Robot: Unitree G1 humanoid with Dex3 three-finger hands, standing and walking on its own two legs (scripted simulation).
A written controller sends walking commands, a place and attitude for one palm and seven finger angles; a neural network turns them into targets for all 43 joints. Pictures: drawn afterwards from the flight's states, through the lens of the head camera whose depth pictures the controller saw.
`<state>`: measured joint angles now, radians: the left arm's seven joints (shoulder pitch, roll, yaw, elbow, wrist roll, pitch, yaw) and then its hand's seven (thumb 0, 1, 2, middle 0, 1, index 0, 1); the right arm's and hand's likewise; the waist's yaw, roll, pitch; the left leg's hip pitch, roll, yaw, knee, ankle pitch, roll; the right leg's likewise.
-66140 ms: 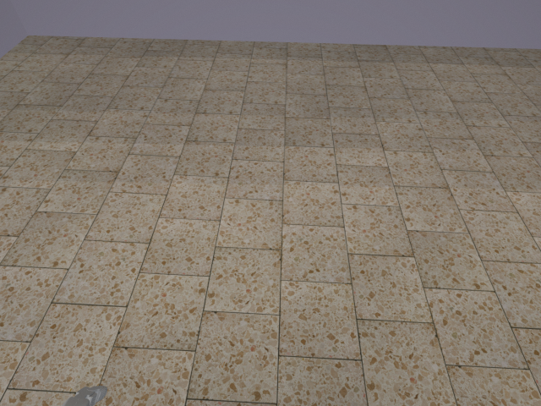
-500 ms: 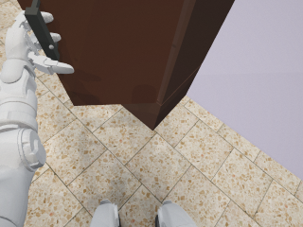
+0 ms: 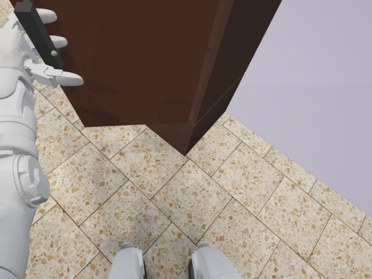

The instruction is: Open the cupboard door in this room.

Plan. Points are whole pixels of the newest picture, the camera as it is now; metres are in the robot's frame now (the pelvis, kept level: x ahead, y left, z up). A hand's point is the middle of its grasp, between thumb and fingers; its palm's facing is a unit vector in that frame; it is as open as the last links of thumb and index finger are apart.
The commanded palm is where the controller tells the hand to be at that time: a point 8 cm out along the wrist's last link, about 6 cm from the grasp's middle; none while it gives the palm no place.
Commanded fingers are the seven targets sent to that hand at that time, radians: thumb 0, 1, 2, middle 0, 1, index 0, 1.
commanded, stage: close the thumb around the handle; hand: left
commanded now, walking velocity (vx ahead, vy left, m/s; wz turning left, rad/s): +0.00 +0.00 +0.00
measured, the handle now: (44, 34) +0.59 +0.22 +0.11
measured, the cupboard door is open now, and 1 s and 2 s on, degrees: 46 50 94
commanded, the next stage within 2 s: pull the door open along its arc in 0.60 s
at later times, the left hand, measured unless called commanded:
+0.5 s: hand (52, 54) +0.54 +0.20 +0.10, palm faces -0.01 -1.00 -0.01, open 6.0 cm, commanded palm +0.53 +0.23 +0.10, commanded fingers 0.00 0.90 0.90 -0.40 -1.35 -0.40 -1.35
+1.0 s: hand (55, 66) +0.51 +0.19 +0.10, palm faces +0.01 -1.00 -0.01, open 6.0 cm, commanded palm +0.46 +0.23 +0.10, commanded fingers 0.00 0.90 0.90 -0.40 -1.35 -0.40 -1.35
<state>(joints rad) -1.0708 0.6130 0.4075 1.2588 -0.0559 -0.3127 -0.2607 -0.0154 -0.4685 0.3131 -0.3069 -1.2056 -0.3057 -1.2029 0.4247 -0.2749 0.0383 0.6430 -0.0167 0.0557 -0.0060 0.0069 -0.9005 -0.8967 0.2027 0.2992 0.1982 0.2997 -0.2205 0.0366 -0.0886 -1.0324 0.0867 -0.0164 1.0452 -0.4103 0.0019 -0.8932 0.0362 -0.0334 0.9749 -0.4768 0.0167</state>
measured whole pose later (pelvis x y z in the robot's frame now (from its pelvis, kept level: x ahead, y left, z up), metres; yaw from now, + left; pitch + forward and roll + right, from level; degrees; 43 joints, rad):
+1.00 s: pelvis +0.01 +0.00 +0.01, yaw -1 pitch +20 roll -3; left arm -0.83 0.50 0.41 1.07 -0.11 -0.33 -0.24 0.01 0.70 0.76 -0.35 -1.35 -0.35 -1.35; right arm 0.44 -0.26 0.02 0.63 0.00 0.09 0.01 0.01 -0.90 -0.90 0.20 0.30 0.20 0.30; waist -0.18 0.04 -0.12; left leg -0.93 0.09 0.02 1.00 -0.42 0.00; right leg -0.81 0.04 0.00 0.93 -0.47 0.02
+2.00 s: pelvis +0.02 -0.05 +0.03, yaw +4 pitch +7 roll +1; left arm 0.05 -0.10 -0.20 0.15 0.07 -0.21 0.54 0.01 0.61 0.76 -0.36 -1.33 -0.35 -1.33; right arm 0.21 -0.20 -0.02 0.61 -0.06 0.05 0.00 0.02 -0.90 -0.90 0.20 0.30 0.19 0.30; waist -0.02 0.04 -0.11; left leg -0.61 0.04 -0.03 0.85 -0.38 -0.05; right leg -0.51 0.00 -0.05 0.90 -0.52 -0.04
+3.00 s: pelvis -0.01 -0.01 +0.03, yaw +4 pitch +6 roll -1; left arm -0.06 0.08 -0.23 0.23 -0.10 -0.25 0.02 -0.02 -0.50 0.30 -0.25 -0.40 -0.21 -0.39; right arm 0.22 -0.21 0.03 0.55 0.00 0.03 -0.01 0.02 -0.90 -0.90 0.20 0.30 0.20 0.30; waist -0.02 0.05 -0.07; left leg -0.63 0.02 -0.01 0.89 -0.36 0.00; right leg -0.51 -0.02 -0.03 0.88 -0.47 0.01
